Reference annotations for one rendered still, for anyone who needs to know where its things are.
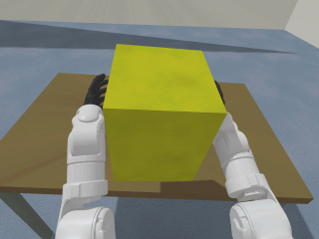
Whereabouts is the carton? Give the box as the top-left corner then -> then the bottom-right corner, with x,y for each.
103,44 -> 227,181

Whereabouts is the table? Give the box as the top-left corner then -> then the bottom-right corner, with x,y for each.
0,73 -> 314,239

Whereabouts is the left robot upper arm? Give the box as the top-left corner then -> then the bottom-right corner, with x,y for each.
56,206 -> 116,239

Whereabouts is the left robot forearm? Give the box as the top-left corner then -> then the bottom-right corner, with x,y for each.
55,104 -> 108,239

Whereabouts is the right robot forearm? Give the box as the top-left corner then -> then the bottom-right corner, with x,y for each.
212,112 -> 292,235

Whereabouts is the left robot hand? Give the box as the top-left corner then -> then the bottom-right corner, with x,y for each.
84,74 -> 109,110

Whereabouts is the right robot hand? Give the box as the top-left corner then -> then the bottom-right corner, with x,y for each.
214,81 -> 225,105

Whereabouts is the right robot upper arm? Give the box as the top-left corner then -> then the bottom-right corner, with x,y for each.
229,198 -> 293,239

